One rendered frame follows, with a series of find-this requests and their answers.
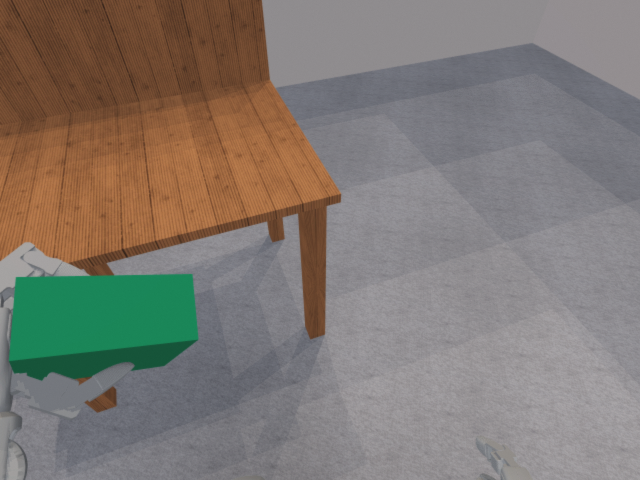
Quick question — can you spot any robot left hand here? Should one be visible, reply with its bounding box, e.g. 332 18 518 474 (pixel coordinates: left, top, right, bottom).
0 242 135 421

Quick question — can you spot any robot right hand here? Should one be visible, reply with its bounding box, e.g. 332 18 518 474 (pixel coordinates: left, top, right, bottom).
476 436 533 480

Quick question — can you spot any table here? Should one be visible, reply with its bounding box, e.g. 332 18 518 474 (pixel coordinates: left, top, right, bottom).
0 0 341 413

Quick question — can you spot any robot left forearm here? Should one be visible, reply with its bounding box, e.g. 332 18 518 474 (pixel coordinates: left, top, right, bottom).
0 411 28 480

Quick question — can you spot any sponge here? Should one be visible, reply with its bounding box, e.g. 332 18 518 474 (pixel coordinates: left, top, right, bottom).
9 274 199 381

